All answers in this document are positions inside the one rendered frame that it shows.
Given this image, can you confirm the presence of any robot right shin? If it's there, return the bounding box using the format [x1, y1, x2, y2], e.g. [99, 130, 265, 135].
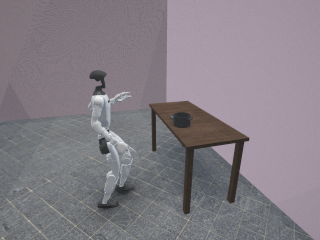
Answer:
[102, 174, 119, 204]

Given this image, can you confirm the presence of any robot left foot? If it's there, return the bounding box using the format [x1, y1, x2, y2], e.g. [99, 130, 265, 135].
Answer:
[115, 183, 135, 192]

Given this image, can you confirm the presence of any robot right upper arm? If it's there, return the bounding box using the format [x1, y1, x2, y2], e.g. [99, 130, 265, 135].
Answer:
[91, 96, 104, 128]

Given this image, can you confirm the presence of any pot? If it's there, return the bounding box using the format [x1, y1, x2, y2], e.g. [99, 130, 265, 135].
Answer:
[172, 112, 193, 128]

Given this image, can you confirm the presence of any robot right forearm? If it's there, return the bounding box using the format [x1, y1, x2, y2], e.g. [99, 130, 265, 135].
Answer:
[92, 122, 119, 146]

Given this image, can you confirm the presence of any table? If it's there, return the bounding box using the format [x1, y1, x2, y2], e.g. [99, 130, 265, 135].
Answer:
[149, 101, 250, 214]

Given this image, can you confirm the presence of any robot left forearm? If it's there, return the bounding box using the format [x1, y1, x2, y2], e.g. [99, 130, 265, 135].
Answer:
[109, 98, 116, 106]

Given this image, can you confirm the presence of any robot left upper arm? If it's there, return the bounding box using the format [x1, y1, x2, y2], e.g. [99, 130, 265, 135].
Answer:
[88, 101, 93, 112]

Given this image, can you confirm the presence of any right robot hand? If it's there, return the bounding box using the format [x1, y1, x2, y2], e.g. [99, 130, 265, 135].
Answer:
[115, 141, 136, 159]

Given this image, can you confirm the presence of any left robot hand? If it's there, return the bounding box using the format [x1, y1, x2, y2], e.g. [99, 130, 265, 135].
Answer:
[113, 92, 131, 103]

